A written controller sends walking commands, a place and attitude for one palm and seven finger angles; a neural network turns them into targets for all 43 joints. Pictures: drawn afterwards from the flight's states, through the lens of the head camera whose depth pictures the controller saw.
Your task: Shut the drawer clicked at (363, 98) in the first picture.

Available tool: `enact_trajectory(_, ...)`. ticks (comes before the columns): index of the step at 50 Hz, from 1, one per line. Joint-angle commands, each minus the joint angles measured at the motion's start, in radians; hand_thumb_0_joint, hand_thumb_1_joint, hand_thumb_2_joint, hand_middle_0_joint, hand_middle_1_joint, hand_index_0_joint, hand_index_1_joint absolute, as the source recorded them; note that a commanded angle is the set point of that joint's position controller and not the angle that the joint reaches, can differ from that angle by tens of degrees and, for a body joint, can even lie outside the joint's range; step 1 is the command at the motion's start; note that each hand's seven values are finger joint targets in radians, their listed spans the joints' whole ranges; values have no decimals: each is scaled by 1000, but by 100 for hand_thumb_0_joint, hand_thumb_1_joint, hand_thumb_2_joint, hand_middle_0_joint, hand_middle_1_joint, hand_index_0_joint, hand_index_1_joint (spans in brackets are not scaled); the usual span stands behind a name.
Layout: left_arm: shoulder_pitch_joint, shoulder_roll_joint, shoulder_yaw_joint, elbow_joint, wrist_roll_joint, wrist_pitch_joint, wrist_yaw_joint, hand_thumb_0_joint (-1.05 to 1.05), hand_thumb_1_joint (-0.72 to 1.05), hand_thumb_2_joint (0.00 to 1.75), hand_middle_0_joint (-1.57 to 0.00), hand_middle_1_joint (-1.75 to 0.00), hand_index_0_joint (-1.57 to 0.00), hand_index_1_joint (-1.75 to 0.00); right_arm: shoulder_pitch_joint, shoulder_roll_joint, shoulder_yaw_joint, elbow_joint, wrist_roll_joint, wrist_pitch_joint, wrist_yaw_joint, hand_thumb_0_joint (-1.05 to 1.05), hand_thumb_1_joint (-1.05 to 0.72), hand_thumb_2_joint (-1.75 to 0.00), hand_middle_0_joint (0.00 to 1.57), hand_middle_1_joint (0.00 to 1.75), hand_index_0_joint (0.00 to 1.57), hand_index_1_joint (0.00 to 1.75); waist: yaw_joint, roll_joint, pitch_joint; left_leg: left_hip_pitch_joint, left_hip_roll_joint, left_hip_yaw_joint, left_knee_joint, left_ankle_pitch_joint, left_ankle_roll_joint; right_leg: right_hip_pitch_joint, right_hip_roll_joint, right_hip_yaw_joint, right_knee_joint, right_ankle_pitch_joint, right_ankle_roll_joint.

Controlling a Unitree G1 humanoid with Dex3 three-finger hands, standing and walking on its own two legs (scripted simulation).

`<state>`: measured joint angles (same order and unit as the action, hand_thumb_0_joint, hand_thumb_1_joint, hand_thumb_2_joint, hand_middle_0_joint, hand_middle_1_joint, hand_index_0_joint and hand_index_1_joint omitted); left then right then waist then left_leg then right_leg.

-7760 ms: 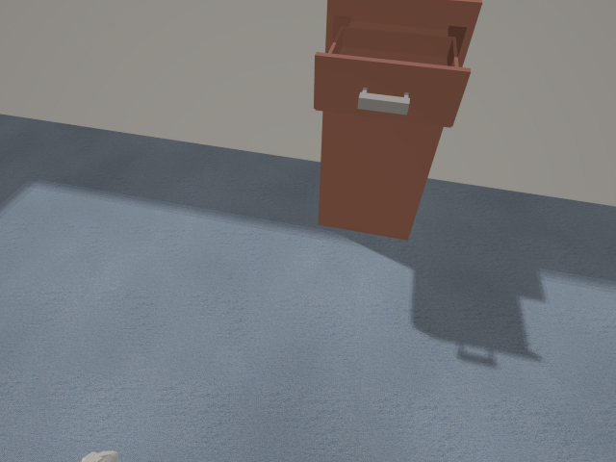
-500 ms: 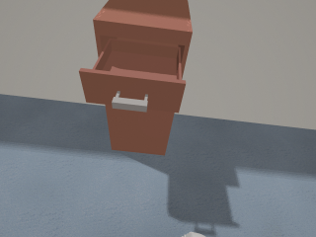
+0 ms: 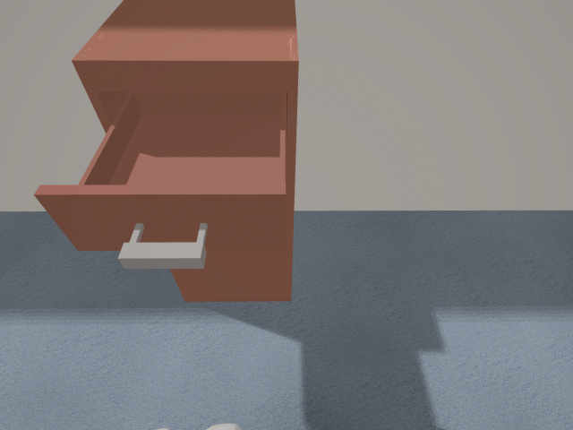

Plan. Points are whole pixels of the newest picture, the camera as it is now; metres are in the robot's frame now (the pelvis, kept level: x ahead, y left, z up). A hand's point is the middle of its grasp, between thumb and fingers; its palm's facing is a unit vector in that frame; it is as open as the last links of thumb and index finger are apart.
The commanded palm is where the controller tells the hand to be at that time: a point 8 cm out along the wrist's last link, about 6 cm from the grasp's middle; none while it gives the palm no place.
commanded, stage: come to a stop and stand still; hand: left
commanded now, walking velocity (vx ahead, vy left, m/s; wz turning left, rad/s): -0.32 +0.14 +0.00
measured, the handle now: (167, 242) +0.37 +0.19 +0.05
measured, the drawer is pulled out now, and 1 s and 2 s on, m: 0.27 0.27 0.27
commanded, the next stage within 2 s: look again from close up in 1.28 s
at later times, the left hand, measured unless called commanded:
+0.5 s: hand out of the picture +0.00 +0.21 -0.17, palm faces +0.03 -0.98 -0.22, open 7.4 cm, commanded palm none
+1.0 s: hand out of the picture -0.05 +0.17 -0.17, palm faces +0.03 -0.99 -0.16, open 7.4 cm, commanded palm none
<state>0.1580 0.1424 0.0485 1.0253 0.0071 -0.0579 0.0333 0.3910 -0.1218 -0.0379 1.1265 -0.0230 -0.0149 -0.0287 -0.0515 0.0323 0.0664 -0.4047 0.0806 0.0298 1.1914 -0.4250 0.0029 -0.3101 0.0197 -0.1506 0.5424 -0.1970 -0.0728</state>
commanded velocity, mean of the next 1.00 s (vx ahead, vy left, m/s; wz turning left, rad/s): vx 0.00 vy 0.01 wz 0.00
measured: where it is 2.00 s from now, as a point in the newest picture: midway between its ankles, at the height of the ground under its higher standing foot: outside the picture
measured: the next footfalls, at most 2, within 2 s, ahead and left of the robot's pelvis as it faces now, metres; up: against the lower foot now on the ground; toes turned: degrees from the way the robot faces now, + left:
left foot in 0.22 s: +0.12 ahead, +0.14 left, +0.00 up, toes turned +2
right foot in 0.56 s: -0.01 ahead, -0.12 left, +0.00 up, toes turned -6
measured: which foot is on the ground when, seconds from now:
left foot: up 0.00-0.20, down 0.22-0.56, up 0.58-0.82, down 0.84-1.00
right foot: down 0.00-0.24, up 0.26-0.54, down 0.56-1.00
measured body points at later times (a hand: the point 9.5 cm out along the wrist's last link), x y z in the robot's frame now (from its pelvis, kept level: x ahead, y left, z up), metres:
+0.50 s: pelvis -0.01 +0.02 +0.01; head -0.01 +0.03 +0.46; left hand +0.00 +0.26 -0.15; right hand +0.08 -0.21 -0.13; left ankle +0.08 +0.14 -0.73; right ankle -0.05 -0.11 -0.70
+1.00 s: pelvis -0.04 +0.01 +0.01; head -0.03 +0.02 +0.46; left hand -0.05 +0.23 -0.15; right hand -0.08 -0.20 -0.14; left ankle -0.05 +0.13 -0.73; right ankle -0.05 -0.12 -0.73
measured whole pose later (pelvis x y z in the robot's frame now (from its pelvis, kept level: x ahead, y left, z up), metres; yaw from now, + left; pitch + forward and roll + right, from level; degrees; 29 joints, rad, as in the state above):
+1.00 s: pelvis -0.04 +0.01 +0.01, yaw -3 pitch -2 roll +0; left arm 0.30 0.13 0.02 1.16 0.01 0.01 0.03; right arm 0.33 -0.13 -0.01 1.16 -0.01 -0.02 -0.04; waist 0.02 -0.03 0.03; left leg -0.15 0.01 0.06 0.44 -0.27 0.01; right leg -0.17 -0.05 -0.04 0.47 -0.27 0.03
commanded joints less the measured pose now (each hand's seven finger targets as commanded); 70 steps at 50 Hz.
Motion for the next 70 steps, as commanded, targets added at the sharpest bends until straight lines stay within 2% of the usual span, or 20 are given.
enact_trajectory(1,56,73,-5,-21,14,4,5,0,90,90,-20,-30,-20,-30,123,20,9,-20,5,26,0,0,-90,-90,20,30,20,30,-3,-101,-48,113,17,3,-253,69,-34,-120,-259,169,-277,389,-97)
enact_trajectory(6,107,140,11,-11,14,36,8,0,90,90,-20,-30,-20,-30,-30,-39,-9,-71,15,37,1,0,-90,-90,20,30,20,30,44,-148,-53,119,-23,5,-462,88,-44,-19,-275,235,-215,354,-110)
enact_trajectory(9,103,155,21,-17,10,53,9,0,90,90,-20,-30,-20,-30,-37,-74,-21,-80,13,35,1,0,-90,-90,20,30,20,30,29,-145,-45,232,-23,0,-662,237,-39,-45,-259,235,-138,276,-65)
enact_trajectory(10,116,141,20,-21,7,60,8,0,90,90,-20,-30,-20,-30,-40,-101,-24,-87,12,28,0,0,-90,-90,20,30,20,30,33,-65,-53,281,22,-41,-710,385,-17,-73,-213,212,-86,201,-25)
enact_trajectory(12,171,87,8,-31,5,77,12,0,90,90,-20,-30,-20,-30,-97,-180,-32,-127,6,15,-2,0,-90,-90,20,30,20,30,64,203,-50,178,236,-241,-862,667,102,-22,-68,87,93,-140,65)
enact_trajectory(13,163,100,6,-27,3,81,14,0,90,90,-20,-30,-20,-30,-129,-184,-28,-136,3,12,-11,0,-90,-90,20,30,20,30,58,242,-55,143,277,-285,-923,695,161,-7,-40,97,247,-320,80)
enact_trajectory(15,183,94,9,-11,7,86,10,0,90,90,-20,-30,-20,-30,-189,-187,-25,-152,-1,9,-22,0,-90,-90,20,30,20,30,76,146,-60,140,259,-246,-899,661,192,-35,-49,169,406,-336,76)
enact_trajectory(18,203,82,8,-5,9,87,3,0,90,90,-20,-30,-20,-30,-220,-188,-30,-165,1,11,-20,0,-90,-90,20,30,20,30,71,87,-85,183,233,-188,-884,583,181,-68,-54,164,422,-299,92)
enact_trajectory(23,207,59,-4,-3,10,87,-3,0,90,90,-20,-30,-20,-30,-180,-201,-44,-139,-1,22,-5,0,-90,-90,20,30,20,30,37,138,-106,187,206,-217,-948,206,153,13,-60,113,188,-302,90)
enact_trajectory(26,334,57,-9,62,15,69,-2,0,90,90,-20,-30,-20,-30,-190,-170,-45,-123,5,32,6,0,-90,-90,20,30,20,30,80,72,-69,72,81,-125,-918,-40,45,197,-51,86,-180,-138,72)
enact_trajectory(28,293,149,-4,52,18,57,-1,0,90,90,-20,-30,-20,-30,-195,-80,-23,-132,15,40,17,0,-90,-90,20,30,20,30,58,-145,12,91,-44,-7,-727,37,-39,10,-259,349,-402,-428,-9)
enact_trajectory(30,158,175,6,14,13,47,4,0,90,90,-20,-30,-20,-30,-199,-91,-32,-122,0,48,22,0,-90,-90,20,30,20,30,53,-258,106,132,-36,-16,-544,111,-34,-199,-313,437,-496,-545,-41)
enact_trajectory(34,165,149,7,19,17,33,-2,0,90,90,-20,-30,-20,-30,-128,-94,-24,-91,2,27,28,0,-90,-90,20,30,20,30,53,-151,118,59,-36,2,-503,116,-22,-55,-277,339,-397,-292,-44)
enact_trajectory(39,248,140,15,59,14,28,1,0,90,90,-20,-30,-20,-30,-103,-90,-8,-91,4,5,16,0,-90,-90,20,30,20,30,88,-154,20,114,-38,10,-708,118,-18,129,-290,323,-269,5,-59)
enact_trajectory(42,242,84,-1,72,5,30,0,0,90,90,-20,-30,-20,-30,-12,-118,-2,-36,8,-16,-2,0,-90,-90,20,30,20,30,72,-44,-67,337,33,-54,-794,417,16,62,-157,191,-130,107,19)
enact_trajectory(45,194,62,-15,83,2,45,4,0,90,90,-20,-30,-20,-30,0,-131,6,-7,12,-19,-14,0,-90,-90,20,30,20,30,67,99,-70,297,85,-98,-848,536,54,107,-106,112,-83,32,65)
enact_trajectory(53,207,57,-29,124,3,54,8,0,90,90,-20,-30,-20,-30,-15,-87,14,11,17,-10,-19,0,-90,-90,20,30,20,30,71,-10,45,215,38,-65,-890,337,22,126,-126,152,-177,66,67)
enact_trajectory(68,235,45,-31,113,6,45,12,0,90,90,-20,-30,-20,-30,3,-60,11,19,17,-10,-12,0,-90,-90,20,30,20,30,60,-30,36,225,28,-53,-913,248,17,92,-127,173,-202,47,67)
enact_trajectory(69,257,93,-46,129,23,15,46,0,90,90,-20,-30,-20,-30,-94,-127,24,-62,19,-27,7,0,-90,-90,20,30,20,30,80,-55,62,127,44,-18,-693,426,-6,85,-163,198,-168,287,58)
enact_trajectory(70,237,118,-34,83,12,10,36,0,90,90,-20,-30,-20,-30,-45,-76,22,-86,11,-17,11,0,-90,-90,20,30,20,30,40,-11,-16,161,-10,-32,-738,162,-4,83,-181,231,-174,27,35)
